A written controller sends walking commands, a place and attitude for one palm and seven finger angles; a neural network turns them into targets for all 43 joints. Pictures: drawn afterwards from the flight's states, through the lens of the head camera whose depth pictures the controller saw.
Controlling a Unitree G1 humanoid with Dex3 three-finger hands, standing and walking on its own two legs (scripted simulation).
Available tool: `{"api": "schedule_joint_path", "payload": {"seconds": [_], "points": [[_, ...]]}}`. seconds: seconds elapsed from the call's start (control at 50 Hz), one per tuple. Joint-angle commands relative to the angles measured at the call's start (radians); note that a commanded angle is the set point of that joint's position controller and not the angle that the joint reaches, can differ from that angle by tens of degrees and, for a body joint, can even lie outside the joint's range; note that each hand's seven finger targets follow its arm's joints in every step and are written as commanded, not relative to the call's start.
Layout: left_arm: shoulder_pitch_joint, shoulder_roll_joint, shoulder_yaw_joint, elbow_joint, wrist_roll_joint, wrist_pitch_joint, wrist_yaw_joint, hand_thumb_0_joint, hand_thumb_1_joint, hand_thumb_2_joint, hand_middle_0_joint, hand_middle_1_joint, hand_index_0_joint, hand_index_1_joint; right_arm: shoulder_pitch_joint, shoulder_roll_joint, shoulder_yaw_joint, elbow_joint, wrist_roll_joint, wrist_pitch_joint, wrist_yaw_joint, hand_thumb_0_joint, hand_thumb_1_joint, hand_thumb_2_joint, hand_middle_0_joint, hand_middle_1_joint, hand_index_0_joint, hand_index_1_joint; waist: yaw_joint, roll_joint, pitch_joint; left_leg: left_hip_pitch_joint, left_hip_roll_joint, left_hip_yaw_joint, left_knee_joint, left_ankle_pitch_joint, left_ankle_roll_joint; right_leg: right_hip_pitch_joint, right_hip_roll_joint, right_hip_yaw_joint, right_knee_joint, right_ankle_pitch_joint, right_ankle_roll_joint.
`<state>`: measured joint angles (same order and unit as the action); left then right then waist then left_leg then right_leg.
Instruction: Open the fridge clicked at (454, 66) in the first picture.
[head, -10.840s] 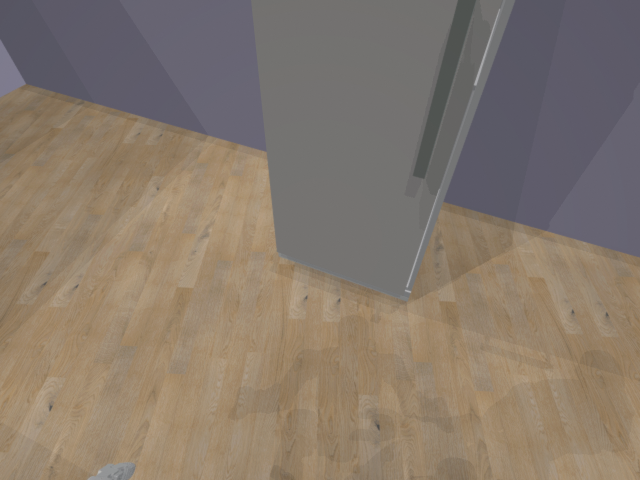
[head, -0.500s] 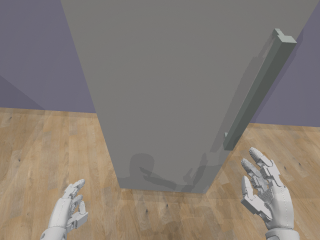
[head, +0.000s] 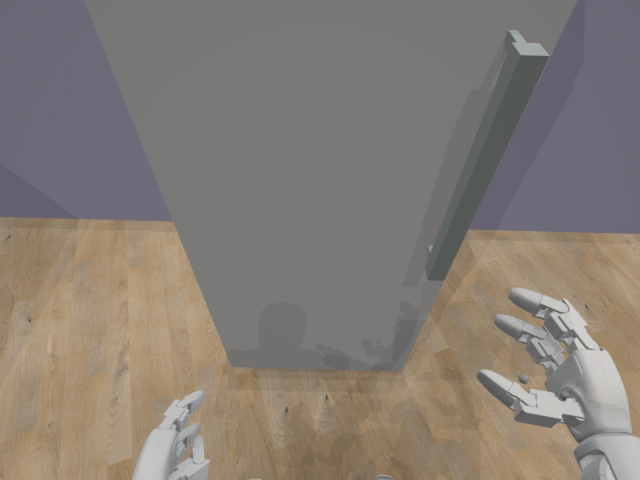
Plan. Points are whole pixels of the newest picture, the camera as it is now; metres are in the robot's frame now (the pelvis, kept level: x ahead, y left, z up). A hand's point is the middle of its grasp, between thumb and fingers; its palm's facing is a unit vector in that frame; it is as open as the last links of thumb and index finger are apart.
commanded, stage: raise the hand to about handle height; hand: right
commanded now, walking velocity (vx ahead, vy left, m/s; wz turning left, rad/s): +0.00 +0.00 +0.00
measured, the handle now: (465, 181) +0.49 -0.17 +0.12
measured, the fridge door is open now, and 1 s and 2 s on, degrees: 0 0 0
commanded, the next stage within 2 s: move the hooked fingers beside the handle in 1.32 s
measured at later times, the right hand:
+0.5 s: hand (600, 318) +0.27 -0.25 +0.14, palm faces +0.03 +1.00 -0.08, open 13.5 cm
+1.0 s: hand (633, 261) +0.30 -0.27 +0.19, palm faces +0.02 +1.00 -0.07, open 14.0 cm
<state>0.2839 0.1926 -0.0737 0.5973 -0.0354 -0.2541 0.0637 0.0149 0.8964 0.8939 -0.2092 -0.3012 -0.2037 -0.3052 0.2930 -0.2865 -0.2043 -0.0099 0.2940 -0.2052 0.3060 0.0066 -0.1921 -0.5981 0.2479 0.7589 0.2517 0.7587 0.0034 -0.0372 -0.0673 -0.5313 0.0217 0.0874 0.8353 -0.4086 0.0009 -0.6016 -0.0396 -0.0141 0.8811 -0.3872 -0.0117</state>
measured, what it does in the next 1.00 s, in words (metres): stands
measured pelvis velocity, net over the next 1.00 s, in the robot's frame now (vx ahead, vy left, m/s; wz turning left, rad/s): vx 0.02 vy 0.01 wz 0.01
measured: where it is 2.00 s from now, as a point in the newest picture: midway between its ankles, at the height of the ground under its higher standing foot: outside the picture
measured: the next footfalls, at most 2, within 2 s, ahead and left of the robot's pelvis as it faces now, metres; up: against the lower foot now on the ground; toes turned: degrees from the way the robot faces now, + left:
none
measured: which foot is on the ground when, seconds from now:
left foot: down 0.00-1.00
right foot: down 0.00-1.00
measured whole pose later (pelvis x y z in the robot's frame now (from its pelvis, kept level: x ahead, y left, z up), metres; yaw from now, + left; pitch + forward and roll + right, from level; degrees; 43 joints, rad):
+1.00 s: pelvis +0.02 +0.01 +0.04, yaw +0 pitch +0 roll +1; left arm 0.24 0.29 -0.06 0.62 -0.07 -0.24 0.09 0.01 0.90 0.89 -0.21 -0.30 -0.20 -0.30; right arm -0.10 -0.48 -0.47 0.24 0.35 0.06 0.52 -0.01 0.50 -0.30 0.30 1.20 0.30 1.20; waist -0.04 -0.05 -0.02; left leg -0.22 0.01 0.07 0.53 -0.30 0.01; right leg -0.27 -0.03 -0.03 0.55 -0.28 0.00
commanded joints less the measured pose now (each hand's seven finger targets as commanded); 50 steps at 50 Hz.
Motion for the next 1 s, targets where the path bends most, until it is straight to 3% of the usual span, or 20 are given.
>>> {"api": "schedule_joint_path", "payload": {"seconds": [0.0,0.12,0.2,0.28,0.36,0.4,0.46,0.54,0.66,0.74,0.8,0.86,0.92,0.94,0.98], "points": [[-0.115,0.175,0.084,-0.169,-0.004,-0.097,0.014,0.0,0.9,0.9,-0.2,-0.3,-0.2,-0.3,-0.071,-0.125,-0.102,-0.232,0.026,-0.082,-0.026,0.0,0.033,-0.5,0.267,0.9,0.267,0.9,-0.026,0.01,-0.151,0.067,-0.033,-0.008,-0.158,0.087,0.011,0.155,0.023,0.051,-0.205,0.114,-0.003],[-0.101,0.192,0.087,-0.152,-0.013,-0.121,0.02,0.0,0.9,0.9,-0.2,-0.3,-0.2,-0.3,-0.133,-0.16,-0.119,-0.248,0.022,-0.07,-0.009,0.0,0.173,-0.44,0.277,0.99,0.277,0.99,-0.02,-0.026,-0.132,0.094,-0.032,-0.005,-0.194,0.109,0.014,0.219,0.021,0.05,-0.249,0.124,-0.003],[-0.099,0.199,0.085,-0.142,-0.017,-0.117,0.032,0.0,0.9,0.9,-0.2,-0.3,-0.2,-0.3,-0.195,-0.204,-0.168,-0.22,0.034,-0.032,0.008,0.0,0.267,-0.4,0.283,1.05,0.283,1.05,-0.026,-0.017,-0.121,0.139,-0.033,-0.008,-0.226,0.15,0.014,0.255,0.025,0.047,-0.276,0.154,-0.005],[-0.108,0.199,0.076,-0.139,-0.017,-0.114,0.038,0.0,0.9,0.9,-0.2,-0.3,-0.2,-0.3,-0.27,-0.239,-0.202,-0.213,0.047,0.002,0.031,0.0,0.36,-0.36,0.29,1.11,0.29,1.11,-0.037,-0.061,-0.131,0.191,-0.035,-0.009,-0.249,0.221,0.019,0.31,0.026,0.046,-0.301,0.215,-0.003],[-0.115,0.203,0.069,-0.133,-0.021,-0.106,0.045,0.0,0.9,0.9,-0.2,-0.3,-0.2,-0.3,-0.33,-0.259,-0.22,-0.138,0.058,0.056,0.068,0.0,0.453,-0.32,0.297,1.17,0.297,1.17,-0.035,-0.03,-0.092,0.215,-0.038,-0.014,-0.284,0.262,0.017,0.332,0.029,0.041,-0.322,0.233,-0.007],[-0.123,0.203,0.065,-0.134,-0.023,-0.101,0.048,0.0,0.9,0.9,-0.2,-0.3,-0.2,-0.3,-0.378,-0.279,-0.231,-0.131,0.058,0.08,0.088,0.0,0.5,-0.3,0.3,1.2,0.3,1.2,-0.039,-0.046,-0.094,0.229,-0.038,-0.013,-0.293,0.271,0.017,0.349,0.029,0.043,-0.336,0.241,-0.006],[-0.132,0.2,0.056,-0.137,-0.024,-0.092,0.052,0.0,0.9,0.9,-0.2,-0.3,-0.2,-0.3,-0.434,-0.313,-0.256,-0.112,0.064,0.113,0.11,0.0,0.5,-0.3,0.3,1.2,0.3,1.2,-0.041,-0.061,-0.096,0.252,-0.037,-0.022,-0.321,0.286,0.019,0.373,0.033,0.039,-0.347,0.25,-0.011],[-0.137,0.199,0.05,-0.133,-0.021,-0.084,0.053,0.0,0.9,0.9,-0.2,-0.3,-0.2,-0.3,-0.476,-0.359,-0.3,-0.081,0.072,0.134,0.133,0.0,0.5,-0.3,0.3,1.2,0.3,1.2,-0.048,-0.021,-0.119,0.289,-0.038,-0.027,-0.34,0.332,0.018,0.402,0.033,0.035,-0.354,0.289,-0.014],[-0.149,0.197,0.046,-0.128,-0.028,-0.075,0.053,0.0,0.9,0.9,-0.2,-0.3,-0.2,-0.3,-0.579,-0.405,-0.328,-0.056,0.079,0.158,0.17,0.0,0.5,-0.3,0.3,1.2,0.3,1.2,-0.043,-0.054,-0.138,0.315,-0.033,-0.032,-0.362,0.387,0.017,0.446,0.036,0.032,-0.373,0.329,-0.017],[-0.151,0.202,0.044,-0.122,-0.032,-0.064,0.055,0.0,0.9,0.9,-0.2,-0.3,-0.2,-0.3,-0.617,-0.449,-0.351,0.033,0.08,0.188,0.187,0.0,0.5,-0.3,0.3,1.2,0.3,1.2,-0.046,-0.014,-0.092,0.306,-0.028,-0.044,-0.391,0.348,0.014,0.427,0.034,0.03,-0.386,0.293,-0.019],[-0.16,0.203,0.044,-0.131,-0.036,-0.063,0.055,0.0,0.9,0.9,-0.2,-0.3,-0.2,-0.3,-0.689,-0.489,-0.375,0.026,0.077,0.197,0.194,0.0,0.5,-0.3,0.3,1.2,0.3,1.2,-0.048,-0.048,-0.135,0.325,-0.026,-0.042,-0.392,0.351,0.016,0.45,0.04,0.033,-0.398,0.3,-0.02],[-0.154,0.207,0.049,-0.133,-0.038,-0.058,0.045,0.0,0.9,0.9,-0.2,-0.3,-0.2,-0.3,-0.602,-0.436,-0.351,0.086,0.091,0.208,0.216,0.0,0.5,-0.3,0.3,1.2,0.3,1.2,-0.05,0.015,-0.13,0.335,-0.017,-0.054,-0.383,0.406,0.009,0.431,0.037,0.022,-0.383,0.325,-0.021],[-0.164,0.21,0.055,-0.142,-0.042,-0.056,0.041,0.0,0.9,0.9,-0.2,-0.3,-0.2,-0.3,-0.625,-0.432,-0.342,0.05,0.092,0.208,0.218,0.0,0.5,-0.3,0.3,1.2,0.3,1.2,-0.05,-0.027,-0.128,0.311,-0.016,-0.056,-0.38,0.382,0.009,0.435,0.038,0.019,-0.381,0.309,-0.019],[-0.159,0.21,0.056,-0.142,-0.039,-0.052,0.038,0.0,0.9,0.9,-0.2,-0.3,-0.2,-0.3,-0.616,-0.447,-0.348,0.044,0.089,0.209,0.21,0.0,0.5,-0.3,0.3,1.2,0.3,1.2,-0.053,-0.008,-0.124,0.319,-0.016,-0.058,-0.382,0.38,0.01,0.433,0.033,0.017,-0.378,0.314,-0.019],[-0.161,0.208,0.057,-0.15,-0.039,-0.055,0.039,0.0,0.9,0.9,-0.2,-0.3,-0.2,-0.3,-0.63,-0.469,-0.374,0.002,0.083,0.203,0.191,0.0,0.5,-0.3,0.3,1.2,0.3,1.2,-0.057,-0.043,-0.144,0.32,-0.021,-0.05,-0.382,0.366,0.012,0.446,0.038,0.019,-0.389,0.312,-0.02]]}}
